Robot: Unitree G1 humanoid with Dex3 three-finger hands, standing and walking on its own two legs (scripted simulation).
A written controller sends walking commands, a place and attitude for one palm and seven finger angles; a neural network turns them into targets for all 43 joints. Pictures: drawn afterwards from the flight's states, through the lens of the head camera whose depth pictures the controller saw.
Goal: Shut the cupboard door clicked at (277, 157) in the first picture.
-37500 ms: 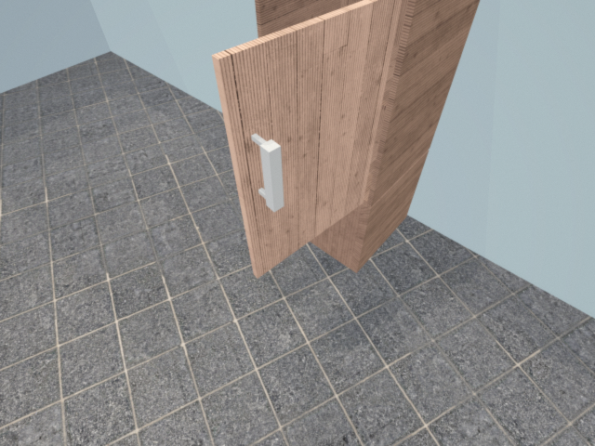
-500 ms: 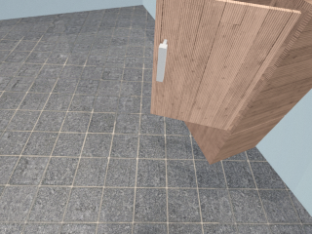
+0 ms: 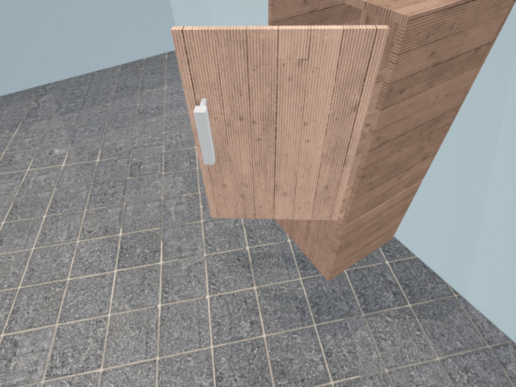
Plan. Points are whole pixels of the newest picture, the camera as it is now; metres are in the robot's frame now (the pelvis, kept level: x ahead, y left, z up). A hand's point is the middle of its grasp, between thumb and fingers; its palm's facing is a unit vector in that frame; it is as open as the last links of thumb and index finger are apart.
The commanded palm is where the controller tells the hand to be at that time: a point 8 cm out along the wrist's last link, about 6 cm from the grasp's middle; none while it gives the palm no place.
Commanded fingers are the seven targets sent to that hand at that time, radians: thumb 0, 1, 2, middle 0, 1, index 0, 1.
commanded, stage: take the last steps up to it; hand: left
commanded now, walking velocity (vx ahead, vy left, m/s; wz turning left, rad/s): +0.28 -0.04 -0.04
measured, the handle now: (206, 131) +0.66 +0.15 +0.03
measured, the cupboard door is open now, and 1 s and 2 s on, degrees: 55 55 55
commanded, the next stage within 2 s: come to a stop and stand still in 0.40 s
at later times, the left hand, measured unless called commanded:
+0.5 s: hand (165, 380) +0.18 +0.19 -0.17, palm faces +0.01 -0.99 -0.17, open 7.4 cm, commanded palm none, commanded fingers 0.00 0.90 0.90 -0.20 -0.30 -0.20 -0.30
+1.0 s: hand (178, 343) +0.24 +0.18 -0.18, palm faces +0.04 -0.98 -0.21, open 7.3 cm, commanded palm none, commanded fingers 0.00 0.90 0.90 -0.20 -0.30 -0.20 -0.30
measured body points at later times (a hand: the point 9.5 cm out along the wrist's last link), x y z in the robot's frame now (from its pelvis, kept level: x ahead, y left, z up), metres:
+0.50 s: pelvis +0.14 +0.01 +0.01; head +0.16 +0.02 +0.46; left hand +0.18 +0.24 -0.15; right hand +0.13 -0.22 -0.14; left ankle +0.16 +0.12 -0.73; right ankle +0.14 -0.12 -0.68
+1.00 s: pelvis +0.17 -0.01 +0.00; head +0.21 +0.01 +0.45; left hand +0.24 +0.23 -0.16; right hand +0.23 -0.27 -0.14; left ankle +0.16 +0.11 -0.72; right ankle +0.23 -0.14 -0.73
